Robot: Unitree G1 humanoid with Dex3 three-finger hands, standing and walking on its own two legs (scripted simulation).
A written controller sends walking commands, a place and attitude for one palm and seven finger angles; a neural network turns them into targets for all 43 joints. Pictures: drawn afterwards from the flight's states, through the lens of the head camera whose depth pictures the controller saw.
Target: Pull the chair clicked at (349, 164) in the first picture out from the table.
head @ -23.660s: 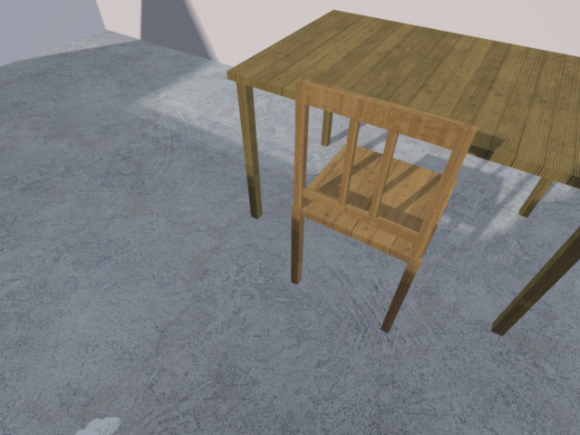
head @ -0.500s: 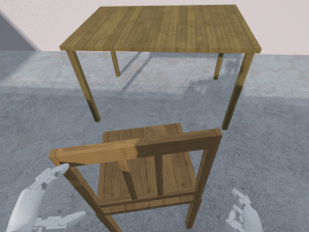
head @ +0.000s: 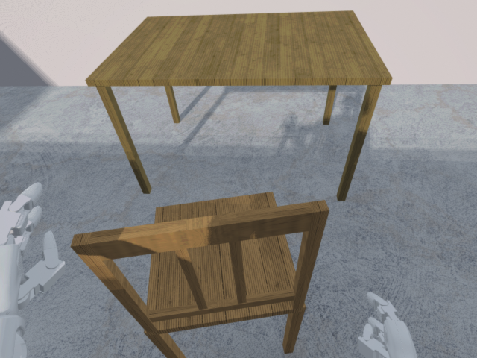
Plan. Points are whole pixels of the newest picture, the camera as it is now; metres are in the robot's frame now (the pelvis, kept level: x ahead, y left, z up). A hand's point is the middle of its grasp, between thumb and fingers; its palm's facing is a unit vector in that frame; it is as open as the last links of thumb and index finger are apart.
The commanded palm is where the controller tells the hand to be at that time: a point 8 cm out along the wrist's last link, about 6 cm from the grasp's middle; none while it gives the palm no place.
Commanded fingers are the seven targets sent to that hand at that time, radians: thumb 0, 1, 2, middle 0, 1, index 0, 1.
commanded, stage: draw the hand back to the body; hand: left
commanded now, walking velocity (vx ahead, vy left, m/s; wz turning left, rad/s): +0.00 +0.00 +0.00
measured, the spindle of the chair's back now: (193, 280) +0.29 +0.14 -0.09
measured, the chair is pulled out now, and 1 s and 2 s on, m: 0.60 0.60 0.60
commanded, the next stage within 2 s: step back with the hand held close in 0.16 s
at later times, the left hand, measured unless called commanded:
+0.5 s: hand (37, 249) +0.20 +0.29 +0.16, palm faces +0.40 -0.77 -0.51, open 7.4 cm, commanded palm +0.13 +0.32 +0.18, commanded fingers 0.00 0.90 0.90 -0.20 -0.30 -0.20 -0.30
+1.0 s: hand out of the picture +0.12 +0.29 +0.15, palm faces +0.45 -0.77 -0.45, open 7.4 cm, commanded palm +0.06 +0.33 +0.18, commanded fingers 0.00 0.90 0.90 -0.20 -0.30 -0.20 -0.30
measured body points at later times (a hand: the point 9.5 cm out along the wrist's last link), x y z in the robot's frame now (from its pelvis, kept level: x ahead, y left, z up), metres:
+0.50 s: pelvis -0.02 +0.03 +0.00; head +0.01 +0.01 +0.45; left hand +0.17 +0.32 +0.19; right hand +0.17 -0.21 -0.08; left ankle -0.04 +0.16 -0.74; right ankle +0.00 -0.12 -0.74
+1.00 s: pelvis -0.08 +0.03 -0.01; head -0.07 +0.03 +0.44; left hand +0.09 +0.33 +0.18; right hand +0.09 -0.21 -0.09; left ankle -0.04 +0.16 -0.73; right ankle +0.00 -0.12 -0.73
